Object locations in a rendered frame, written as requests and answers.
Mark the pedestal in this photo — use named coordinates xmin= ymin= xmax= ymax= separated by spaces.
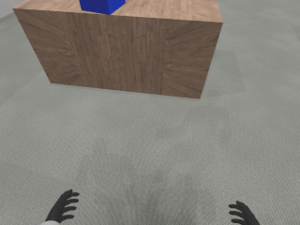
xmin=12 ymin=0 xmax=223 ymax=99

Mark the left robot hand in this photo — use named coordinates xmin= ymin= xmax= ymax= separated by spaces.
xmin=45 ymin=189 xmax=80 ymax=223

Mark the carton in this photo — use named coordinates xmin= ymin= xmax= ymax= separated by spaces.
xmin=79 ymin=0 xmax=126 ymax=15

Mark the right robot hand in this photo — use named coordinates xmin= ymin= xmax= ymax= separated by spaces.
xmin=228 ymin=201 xmax=260 ymax=225

